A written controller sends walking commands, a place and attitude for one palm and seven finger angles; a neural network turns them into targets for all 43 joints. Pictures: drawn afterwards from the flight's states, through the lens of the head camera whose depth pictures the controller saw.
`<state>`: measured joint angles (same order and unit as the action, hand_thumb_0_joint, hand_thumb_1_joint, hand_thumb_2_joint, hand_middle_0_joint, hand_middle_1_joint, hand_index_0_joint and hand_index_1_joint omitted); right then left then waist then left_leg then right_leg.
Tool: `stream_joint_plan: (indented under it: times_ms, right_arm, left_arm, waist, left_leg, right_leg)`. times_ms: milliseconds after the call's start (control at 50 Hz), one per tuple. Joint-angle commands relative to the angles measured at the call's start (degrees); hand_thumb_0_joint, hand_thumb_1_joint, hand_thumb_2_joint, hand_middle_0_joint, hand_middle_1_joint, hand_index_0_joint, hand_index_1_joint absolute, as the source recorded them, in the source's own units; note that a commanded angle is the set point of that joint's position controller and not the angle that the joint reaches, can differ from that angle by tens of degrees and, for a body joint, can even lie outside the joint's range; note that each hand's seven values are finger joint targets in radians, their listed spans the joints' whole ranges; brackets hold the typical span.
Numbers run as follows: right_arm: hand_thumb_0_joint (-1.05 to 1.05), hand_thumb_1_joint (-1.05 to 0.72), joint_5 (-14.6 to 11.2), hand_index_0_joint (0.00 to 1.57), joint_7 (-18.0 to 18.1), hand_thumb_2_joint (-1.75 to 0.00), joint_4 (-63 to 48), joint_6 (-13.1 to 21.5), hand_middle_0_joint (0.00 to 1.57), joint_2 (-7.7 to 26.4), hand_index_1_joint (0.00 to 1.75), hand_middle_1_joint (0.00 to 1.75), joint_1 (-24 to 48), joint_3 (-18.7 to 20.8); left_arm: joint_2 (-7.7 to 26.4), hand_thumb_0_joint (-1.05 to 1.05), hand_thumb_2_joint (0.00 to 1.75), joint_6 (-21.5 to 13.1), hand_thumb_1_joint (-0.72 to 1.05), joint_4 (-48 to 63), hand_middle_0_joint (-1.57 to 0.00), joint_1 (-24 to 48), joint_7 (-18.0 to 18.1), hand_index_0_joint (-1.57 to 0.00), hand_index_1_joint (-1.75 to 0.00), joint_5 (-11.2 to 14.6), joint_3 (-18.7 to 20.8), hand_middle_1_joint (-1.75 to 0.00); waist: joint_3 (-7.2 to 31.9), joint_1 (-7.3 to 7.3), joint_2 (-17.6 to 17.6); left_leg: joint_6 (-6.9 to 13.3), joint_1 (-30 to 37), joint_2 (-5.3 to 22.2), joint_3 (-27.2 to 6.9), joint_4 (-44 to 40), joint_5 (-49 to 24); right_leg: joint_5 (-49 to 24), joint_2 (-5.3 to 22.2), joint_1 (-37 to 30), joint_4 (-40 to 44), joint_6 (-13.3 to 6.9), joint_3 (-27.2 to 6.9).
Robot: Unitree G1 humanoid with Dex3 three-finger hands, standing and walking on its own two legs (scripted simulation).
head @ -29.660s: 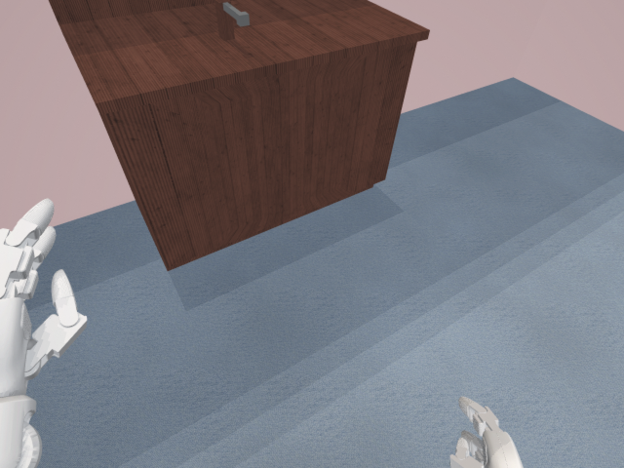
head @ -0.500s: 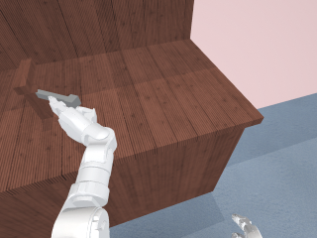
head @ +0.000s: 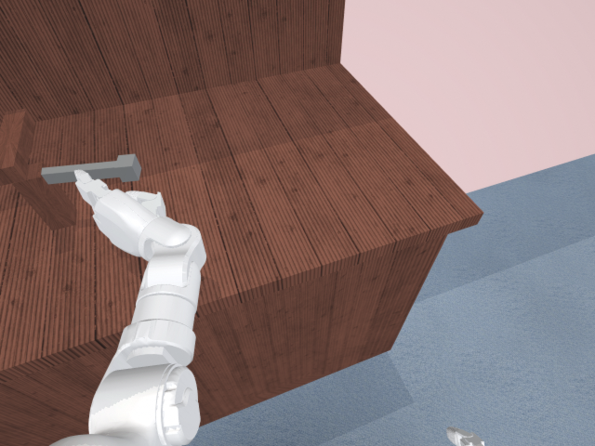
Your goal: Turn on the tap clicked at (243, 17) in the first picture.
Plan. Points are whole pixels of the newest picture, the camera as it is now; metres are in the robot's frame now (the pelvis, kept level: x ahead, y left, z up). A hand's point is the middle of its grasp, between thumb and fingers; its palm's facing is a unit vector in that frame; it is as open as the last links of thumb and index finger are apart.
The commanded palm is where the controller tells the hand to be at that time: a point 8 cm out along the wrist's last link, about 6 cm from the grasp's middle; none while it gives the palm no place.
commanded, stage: lift the hand up off the lever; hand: left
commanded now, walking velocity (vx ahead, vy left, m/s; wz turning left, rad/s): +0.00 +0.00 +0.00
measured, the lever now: (128, 168) +0.47 +0.26 +0.13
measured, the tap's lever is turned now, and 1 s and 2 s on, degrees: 77 80 80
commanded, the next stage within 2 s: none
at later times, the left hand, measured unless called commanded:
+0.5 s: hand (143, 195) +0.42 +0.22 +0.13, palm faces +0.84 -0.54 -0.10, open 7.8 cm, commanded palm +0.36 +0.23 +0.13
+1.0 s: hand (144, 188) +0.41 +0.21 +0.15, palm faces +0.82 -0.57 -0.09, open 7.8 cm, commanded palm +0.35 +0.23 +0.15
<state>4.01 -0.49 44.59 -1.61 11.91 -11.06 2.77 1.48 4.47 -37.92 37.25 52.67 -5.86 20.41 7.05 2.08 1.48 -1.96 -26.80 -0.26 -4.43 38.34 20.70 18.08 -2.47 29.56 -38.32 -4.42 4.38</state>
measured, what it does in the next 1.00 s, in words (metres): stands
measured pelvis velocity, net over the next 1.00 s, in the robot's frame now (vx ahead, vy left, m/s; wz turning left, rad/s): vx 0.01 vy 0.01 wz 0.00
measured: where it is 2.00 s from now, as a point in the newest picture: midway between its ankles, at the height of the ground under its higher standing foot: outside the picture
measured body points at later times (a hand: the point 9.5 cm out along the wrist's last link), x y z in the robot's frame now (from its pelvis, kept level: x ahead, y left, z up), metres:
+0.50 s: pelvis +0.00 +0.01 +0.01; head +0.02 +0.00 +0.46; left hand +0.37 +0.25 +0.13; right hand +0.14 -0.23 -0.12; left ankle -0.02 +0.15 -0.72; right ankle +0.01 -0.07 -0.72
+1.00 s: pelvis +0.01 +0.01 +0.01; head +0.01 -0.01 +0.46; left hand +0.36 +0.24 +0.15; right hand +0.17 -0.21 -0.11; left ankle -0.02 +0.15 -0.72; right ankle +0.01 -0.07 -0.72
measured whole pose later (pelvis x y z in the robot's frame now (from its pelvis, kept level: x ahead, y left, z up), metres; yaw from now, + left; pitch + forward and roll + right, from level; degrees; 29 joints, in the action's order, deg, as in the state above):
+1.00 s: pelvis +0.01 +0.01 +0.01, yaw +0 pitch +5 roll +0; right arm 3.3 -0.3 44.5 -0.8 10.7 -7.3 1.7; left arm -1.7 14.6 -24.9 33.2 50.7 -3.3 14.7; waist 5.6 -1.4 2.0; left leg -1.3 -18.9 -0.8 -4.2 33.2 19.3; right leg 16.9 -1.9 21.6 -33.5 -3.6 4.1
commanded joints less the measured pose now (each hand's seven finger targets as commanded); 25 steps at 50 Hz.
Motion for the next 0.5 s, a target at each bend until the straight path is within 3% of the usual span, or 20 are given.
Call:
stream_joint_plan:
  times_ms: [0, 20, 60, 100, 120, 140, 180, 220, 260, 300, 320, 400, 420, 480]
  right_arm:
    - [0.00, -0.90, -0.06, 0.20, 0.53, -0.90, -6.91, 2.89, 0.20, 6.13, 0.30, 0.30, 3.32, 1.44]
    - [0.00, -0.90, -0.01, 0.20, 0.65, -0.90, -6.81, 2.90, 0.20, 6.42, 0.30, 0.30, 3.57, 1.66]
    - [0.00, -0.90, 0.03, 0.20, 0.44, -0.90, -6.85, 3.09, 0.20, 6.20, 0.30, 0.30, 3.11, 1.48]
    - [0.00, -0.90, 0.13, 0.20, 0.29, -0.90, -7.02, 3.32, 0.20, 6.25, 0.30, 0.30, 3.14, 1.52]
    - [0.00, -0.90, 0.22, 0.20, 0.38, -0.90, -6.99, 3.35, 0.20, 6.40, 0.30, 0.30, 3.08, 1.79]
    - [0.00, -0.90, 0.20, 0.20, 0.25, -0.90, -7.38, 3.41, 0.20, 6.20, 0.30, 0.30, 3.08, 1.77]
    - [0.00, -0.90, 0.22, 0.20, -0.01, -0.90, -7.40, 3.53, 0.20, 6.08, 0.30, 0.30, 3.26, 1.59]
    - [0.00, -0.90, 0.09, 0.20, 0.26, -0.90, -7.28, 3.43, 0.20, 6.47, 0.30, 0.30, 3.73, 1.65]
    - [0.00, -0.90, -0.02, 0.20, 0.23, -0.90, -7.60, 3.51, 0.20, 6.22, 0.30, 0.30, 3.73, 1.46]
    - [0.00, -0.90, -0.20, 0.20, 0.31, -0.90, -7.74, 3.49, 0.20, 6.14, 0.30, 0.30, 4.35, 1.37]
    - [0.00, -0.90, -0.17, 0.20, 0.49, -0.90, -7.62, 3.44, 0.20, 6.38, 0.30, 0.30, 4.46, 1.42]
    - [0.00, -0.90, -0.35, 0.20, 0.48, -0.90, -7.69, 3.56, 0.20, 5.94, 0.30, 0.30, 5.45, 1.07]
    - [0.00, -0.90, -0.35, 0.20, 0.70, -0.90, -7.41, 3.66, 0.20, 6.16, 0.30, 0.30, 5.56, 1.17]
    - [0.00, -0.90, -0.47, 0.20, 0.70, -0.90, -7.34, 3.81, 0.20, 5.80, 0.30, 0.30, 6.09, 1.00]
  left_arm:
    - [10.35, 0.00, 0.90, -2.90, 0.90, 12.11, -0.15, 25.82, 0.04, -0.15, -0.15, -1.94, -1.38, -0.15]
    - [11.80, 0.00, 0.90, -2.90, 0.90, 12.09, -0.15, 24.88, 0.11, -0.15, -0.15, -2.11, 0.23, -0.15]
    - [9.68, 0.00, 0.90, -2.99, 0.90, 12.66, -0.15, 26.52, 0.02, -0.15, -0.15, -2.18, -2.14, -0.15]
    - [9.92, 0.00, 0.90, -2.93, 0.90, 13.63, -0.15, 26.41, 0.06, -0.15, -0.15, -2.10, -1.95, -0.15]
    - [10.84, 0.00, 0.90, -3.00, 0.90, 14.91, -0.15, 25.62, 0.16, -0.15, -0.15, -2.24, -0.80, -0.15]
    - [9.98, 0.00, 0.90, -2.87, 0.90, 15.81, -0.15, 24.99, 0.12, -0.15, -0.15, -2.16, -1.72, -0.15]
    - [8.06, 0.00, 0.90, -2.20, 0.90, 16.07, -0.15, 24.75, -0.09, -0.15, -0.15, -2.04, -3.57, -0.15]
    - [9.14, 0.00, 0.90, -1.19, 0.90, 14.93, -0.15, 22.56, -0.31, -0.15, -0.15, -1.64, -2.06, -0.15]
    - [7.65, 0.00, 0.90, -0.64, 0.90, 16.21, -0.15, 23.18, -0.64, -0.15, -0.15, -1.01, -3.44, -0.15]
    - [7.92, 0.00, 0.90, -0.06, 0.90, 16.93, -0.15, 22.41, -0.83, -0.15, -0.15, -0.61, -3.25, -0.15]
    - [9.15, 0.00, 0.90, 0.12, 0.90, 17.56, -0.15, 22.04, -0.82, -0.15, -0.15, -0.79, -2.09, -0.15]
    - [6.13, 0.00, 0.90, 1.33, 0.90, 18.61, -0.15, 23.20, -1.39, -0.15, -0.15, -0.65, -5.62, -0.15]
    - [7.67, 0.00, 0.90, 1.58, 0.90, 17.77, -0.15, 22.63, -1.28, -0.15, -0.15, -0.71, -3.86, -0.15]
    - [6.46, 0.00, 0.90, 1.82, 0.90, 18.91, -0.15, 24.11, -1.57, -0.15, -0.15, -0.55, -5.58, -0.15]
  waist:
    - [17.52, -0.40, -3.78]
    - [18.02, -1.02, -2.32]
    - [18.03, -0.21, -3.47]
    - [18.52, -0.36, -2.69]
    - [19.87, -1.26, -1.95]
    - [20.33, -1.00, -1.88]
    - [18.99, -0.72, -2.18]
    - [17.52, -1.48, -2.38]
    - [17.69, -1.13, -3.99]
    - [17.14, -1.23, -4.29]
    - [17.67, -2.01, -3.28]
    - [15.66, -1.01, -3.73]
    - [14.99, -1.55, -3.65]
    - [14.93, -1.24, -2.51]
  left_leg:
    - [2.81, 0.35, -0.93, 4.61, -3.00, -12.67]
    - [2.80, 0.72, -0.93, 4.56, -3.13, -12.92]
    - [2.81, 1.56, -0.77, 4.43, -3.21, -13.96]
    - [2.74, 2.06, -0.80, 4.68, -3.04, -14.74]
    - [2.62, 2.76, -0.87, 4.53, -3.19, -16.27]
    - [2.57, 3.14, -0.78, 4.74, -3.05, -17.12]
    - [2.47, 3.35, -0.77, 4.72, -3.00, -17.36]
    - [2.35, 3.16, -0.74, 4.45, -3.80, -17.34]
    - [2.40, 3.63, -0.77, 4.57, -4.17, -17.38]
    - [2.44, 3.68, -0.82, 4.72, -4.31, -16.89]
    - [2.32, 4.28, -0.88, 4.51, -4.71, -17.99]
    - [2.36, 4.92, -0.79, 4.57, -5.09, -16.63]
    - [2.33, 5.06, -0.78, 4.30, -5.54, -16.45]
    - [2.14, 5.87, -0.68, 4.27, -5.83, -15.90]
  right_leg:
    - [-15.76, 4.22, -16.39, 6.77, 4.20, -3.49]
    - [-15.13, 3.94, -16.32, 6.70, 3.87, -3.33]
    - [-15.58, 3.70, -15.91, 6.29, 3.75, -2.83]
    - [-17.14, 3.77, -16.38, 6.24, 3.83, -2.93]
    - [-17.91, 3.32, -16.96, 5.56, 3.36, -2.51]
    - [-18.98, 3.40, -17.35, 5.40, 3.49, -2.48]
    - [-19.15, 3.35, -16.77, 5.56, 3.48, -2.26]
    - [-18.54, 3.18, -16.89, 5.91, 3.18, -2.07]
    - [-18.51, 3.30, -17.51, 6.30, 3.42, -2.00]
    - [-18.92, 3.53, -18.09, 7.02, 3.68, -2.36]
    - [-19.09, 3.24, -18.44, 6.65, 3.22, -2.00]
    - [-16.98, 3.44, -17.48, 7.90, 3.45, -2.15]
    - [-15.87, 3.19, -17.20, 8.09, 3.19, -1.80]
    - [-14.10, 3.21, -16.85, 8.56, 3.10, -1.85]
